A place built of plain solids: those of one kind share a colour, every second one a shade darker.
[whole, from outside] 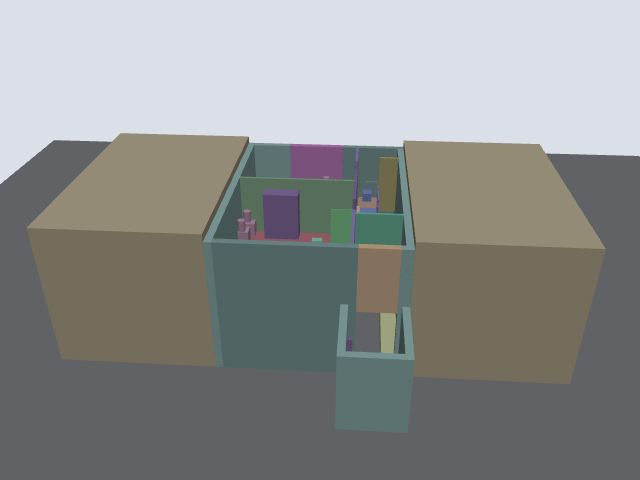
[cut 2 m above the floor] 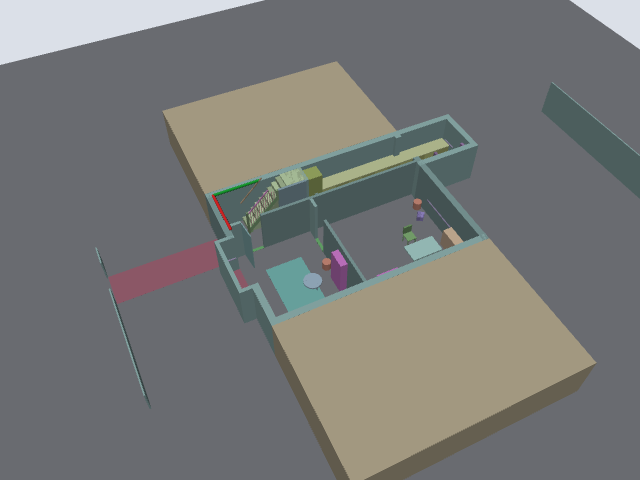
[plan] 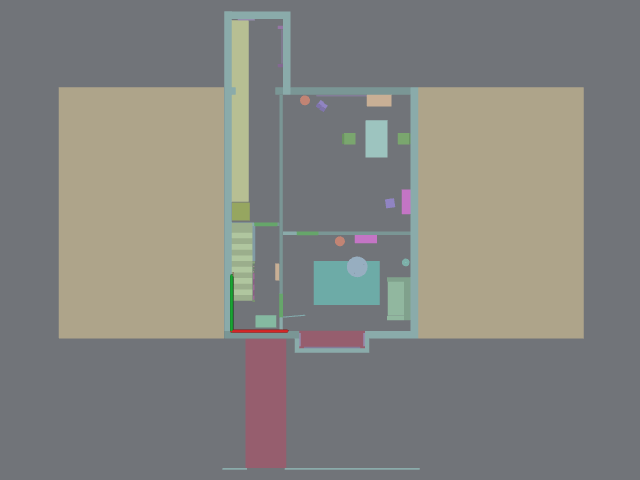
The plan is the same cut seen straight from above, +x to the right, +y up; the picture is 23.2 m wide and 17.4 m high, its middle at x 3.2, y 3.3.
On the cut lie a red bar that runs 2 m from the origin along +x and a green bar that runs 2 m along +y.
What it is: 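A mid-terrace two-storey house, 6.5 m wide inside and 8.6 m deep with a one-storey outshot of 2.8 m behind the kitchen; a hall 1.73 m wide with a straight stair of 14 risers of 213 mm on goings of 206 mm; a front room and a back room; a bay window at the front; upstairs three bedrooms and a bathroom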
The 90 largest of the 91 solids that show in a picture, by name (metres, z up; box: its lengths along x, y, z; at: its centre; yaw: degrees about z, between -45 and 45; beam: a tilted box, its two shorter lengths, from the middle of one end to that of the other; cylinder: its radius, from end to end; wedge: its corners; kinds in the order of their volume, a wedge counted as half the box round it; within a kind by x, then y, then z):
{
 "neighbour_house_1": {"box": [6.0, 9.11, 5.78], "at": [-3.27, 4.28, 2.84]},
 "neighbour_house_2": {"box": [6.0, 9.11, 5.78], "at": [9.76, 4.28, 2.84]},
 "wall_1": {"box": [0.27, 9.11, 5.48], "at": [-0.14, 4.28, 2.69]},
 "wall_2": {"box": [0.27, 3.3, 3.19], "at": [-0.14, 9.94, 1.55]},
 "wall_3": {"box": [0.42, 0.27, 5.48], "at": [-0.06, 8.7, 2.69]},
 "wall_4": {"box": [0.89, 0.06, 1.05], "at": [0.11, -5.0, 0.47]},
 "wall_5": {"box": [0.82, 0.13, 2.89], "at": [0.41, 3.87, 1.4]},
 "wall_6": {"box": [2.4, 0.27, 3.19], "at": [0.93, 11.45, 1.55]},
 "wall_7": {"box": [2.72, 0.27, 5.48], "at": [1.09, -0.14, 2.69]},
 "wall_8": {"box": [0.13, 0.5, 2.89], "at": [1.79, 0.25, 1.4]},
 "wall_9": {"box": [0.13, 7.21, 2.89], "at": [1.79, 4.96, 1.4]},
 "wall_10": {"box": [0.27, 3.03, 3.19], "at": [1.99, 10.08, 1.55]},
 "wall_11": {"box": [0.5, 0.13, 2.89], "at": [2.1, 3.54, 1.4]},
 "wall_12": {"box": [0.16, 0.79, 3.14], "at": [2.37, -0.39, 1.52]},
 "wall_13": {"box": [7.15, 0.06, 1.85], "at": [3.24, 17.73, 0.88]},
 "wall_14": {"box": [2.7, 0.16, 3.14], "at": [3.64, -0.71, 1.52]},
 "wall_15": {"box": [5.18, 0.27, 5.48], "at": [4.17, 8.7, 2.69]},
 "wall_16": {"box": [4.9, 0.06, 1.05], "at": [4.37, -5.0, 0.47]},
 "wall_17": {"box": [3.34, 0.13, 2.89], "at": [4.82, 3.54, 1.4]},
 "wall_18": {"box": [0.16, 0.79, 3.14], "at": [4.91, -0.39, 1.52]},
 "wall_19": {"box": [1.93, 0.27, 5.48], "at": [5.79, -0.14, 2.69]},
 "wall_20": {"box": [0.27, 9.11, 5.48], "at": [6.62, 4.28, 2.69]},
 "tread_1": {"box": [0.75, 2.71, 0.23], "at": [0.38, 2.45, 0.1]},
 "tread_2": {"box": [0.75, 2.5, 0.45], "at": [0.38, 2.55, 0.2]},
 "tread_3": {"box": [0.75, 2.3, 0.66], "at": [0.38, 2.66, 0.31]},
 "tread_4": {"box": [0.75, 2.09, 0.87], "at": [0.38, 2.76, 0.42]},
 "tread_5": {"box": [0.75, 1.89, 1.08], "at": [0.38, 2.86, 0.52]},
 "tread_6": {"box": [0.75, 1.68, 1.3], "at": [0.38, 2.96, 0.63]},
 "tread_7": {"box": [0.75, 1.47, 1.51], "at": [0.38, 3.07, 0.74]},
 "tread_8": {"box": [0.75, 1.27, 1.72], "at": [0.38, 3.17, 0.84]},
 "tread_9": {"box": [0.75, 1.06, 1.94], "at": [0.38, 3.27, 0.95]},
 "tread_10": {"box": [0.75, 0.86, 2.15], "at": [0.38, 3.38, 1.05]},
 "tread_11": {"box": [0.75, 0.65, 2.36], "at": [0.38, 3.48, 1.16]},
 "tread_12": {"box": [0.75, 0.45, 2.58], "at": [0.38, 3.58, 1.27]},
 "tread_13": {"box": [0.75, 0.35, 2.79], "at": [0.38, 3.74, 1.37]},
 "upper_floor_rooms_1": {"box": [4.76, 8.57, 0.14], "at": [4.11, 4.28, 2.91]},
 "ground_1": {"box": [1.48, 4.69, 0.5], "at": [1.24, -2.62, -0.25]},
 "ground_2": {"box": [2.38, 0.64, 0.5], "at": [3.64, -0.31, -0.25]},
 "landing_wall_1": {"box": [0.13, 1.56, 2.59], "at": [1.79, 0.78, 4.14]},
 "landing_wall_2": {"box": [0.13, 2.87, 2.59], "at": [1.79, 3.78, 4.14]},
 "landing_wall_3": {"box": [0.13, 2.48, 2.59], "at": [1.79, 7.32, 4.14]},
 "wardrobe_bed_1": {"box": [1.42, 0.6, 2.05], "at": [4.77, 3.91, 3.96]},
 "front_wall_over_bay_1": {"box": [2.38, 0.27, 2.59], "at": [3.64, -0.14, 4.14]},
 "bedrooms_wall_1": {"box": [4.63, 0.13, 2.59], "at": [4.17, 3.54, 4.14]},
 "back_wall_over_outshot_1": {"box": [1.43, 0.27, 2.59], "at": [0.86, 8.7, 4.14]},
 "shelf_1": {"box": [0.8, 0.3, 1.69], "at": [4.86, 3.33, 0.8]},
 "shelf_2": {"box": [0.32, 0.9, 1.62], "at": [6.32, 4.68, 0.76]},
 "sofa_1": {"box": [0.65, 1.24, 0.37], "at": [5.98, 1.17, 0.24]},
 "sofa_2": {"box": [0.86, 0.16, 0.65], "at": [6.05, 0.47, 0.28]},
 "sofa_3": {"box": [0.86, 0.16, 0.65], "at": [6.05, 1.87, 0.28]},
 "sofa_4": {"box": [0.24, 1.56, 0.83], "at": [6.36, 1.17, 0.36]},
 "fridge_freezer_1": {"box": [0.65, 0.65, 1.85], "at": [0.33, 4.33, 0.88]},
 "kitchen_unit_1": {"box": [0.6, 0.65, 0.91], "at": [0.3, 10.28, 0.41]},
 "kitchen_unit_2": {"box": [0.6, 0.65, 0.91], "at": [0.3, 10.93, 0.41]},
 "bath_wall_1": {"box": [1.73, 0.13, 2.59], "at": [0.86, 6.36, 4.14]},
 "dresser_1": {"box": [0.15, 0.62, 0.84], "at": [1.65, 2.14, 0.37]},
 "dresser_2": {"box": [0.9, 0.42, 0.92], "at": [5.35, 8.35, 0.41]},
 "stair_bulkhead_1": {"box": [0.11, 1.27, 2.89], "at": [0.8, 3.17, 1.39]},
 "upper_floor_landing_1": {"box": [0.98, 2.7, 0.14], "at": [1.24, 2.46, 2.91]},
 "nightstand_1": {"box": [0.5, 0.43, 0.6], "at": [6.16, 3.82, 3.23]},
 "nightstand_2": {"cylinder": 0.15, "from": [6.24, 3.76, 3.53], "to": [6.24, 3.76, 4.0]},
 "nightstand_3": {"box": [0.43, 0.5, 0.6], "at": [6.27, 4.49, 3.23]},
 "nightstand_4": {"cylinder": 0.15, "from": [6.33, 4.57, 3.53], "to": [6.33, 4.57, 4.0]},
 "box_wall_1": {"box": [0.8, 0.13, 2.59], "at": [0.4, 1.07, 4.14]},
 "box_wall_2": {"box": [0.05, 0.13, 2.59], "at": [1.7, 1.07, 4.14]},
 "upper_floor_box_1": {"box": [1.73, 1.11, 0.14], "at": [0.86, 0.55, 2.91]},
 "laid_rug_front_room_1": {"box": [2.4, 1.6, 0.06], "at": [4.17, 1.74, -0.02]},
 "worktop_1": {"box": [0.62, 6.58, 0.04], "at": [0.31, 7.97, 0.88]},
 "box_cardboard_1": {"box": [0.41, 0.54, 0.44], "at": [1.28, 0.2, 3.15]},
 "meeting_table_1": {"box": [0.8, 1.35, 0.07], "at": [5.25, 6.97, 0.7]},
 "plant_pot_1": {"cylinder": 0.18, "from": [2.66, 8.36, 0.0], "to": [2.66, 8.36, 0.38]},
 "plant_pot_2": {"cylinder": 0.18, "from": [3.92, 3.25, 0.0], "to": [3.92, 3.25, 0.38]},
 "door_leaf_bedroom_rear_1": {"box": [0.84, 0.04, 2.05], "at": [2.27, 5.26, 3.96], "yaw": 5.0},
 "door_leaf_front_room_1": {"box": [0.82, 0.04, 2.05], "at": [2.26, 0.54, 0.97], "yaw": 5.0},
 "clutter_clutter_back_1": {"box": [0.33, 0.33, 0.47], "at": [5.74, 4.63, 0.18], "yaw": 8.0},
 "curtains_curtains_1": {"box": [0.19, 0.12, 2.22], "at": [1.76, 9.62, 1.16]},
 "flight_guard_string_1": {"wedge": [[0.78, 1.09, -0.02], [0.78, 1.09, 0.24], [0.78, 2.49, 1.42], [0.78, 2.49, 1.69], [0.82, 1.09, -0.02], [0.82, 1.09, 0.24], [0.82, 2.49, 1.42], [0.82, 2.49, 1.69]]},
 "coffee_table_1": {"cylinder": 0.38, "from": [4.55, 2.33, 0.33], "to": [4.55, 2.33, 0.4]},
 "side_chair_1": {"box": [0.08, 0.38, 0.38], "at": [4.04, 6.97, 0.65]},
 "side_chair_2": {"box": [0.42, 0.42, 0.04], "at": [4.28, 6.97, 0.43]},
 "side_chair_3": {"box": [0.42, 0.42, 0.04], "at": [6.23, 6.97, 0.43]},
 "threshold_1": {"box": [0.84, 0.13, 0.07], "at": [1.24, 3.87, -0.01]},
 "threshold_2": {"box": [0.13, 0.85, 0.06], "at": [1.79, 0.93, -0.02]},
 "threshold_3": {"box": [0.79, 0.13, 0.07], "at": [2.75, 3.54, -0.01]},
 "laid_doormat_1": {"box": [0.75, 0.45, 0.06], "at": [1.24, 0.35, -0.02]},
 "clutter_clutter_bed_whole_1": {"box": [0.43, 0.3, 0.11], "at": [3.29, 4.25, 2.99]},
 "flight_guard_newel_1": {"box": [0.09, 0.09, 1.31], "at": [0.8, 1.09, 0.61]},
 "window_board_1": {"box": [2.04, 0.06, 0.024], "at": [3.64, -0.6, 0.8]},
 "window_board_2": {"box": [1.86, 0.06, 0.024], "at": [3.99, 8.53, 0.8]},
 "floor_lamp_1": {"cylinder": 0.14, "from": [6.31, 2.49, 0.0], "to": [6.31, 2.49, 0.03]}
}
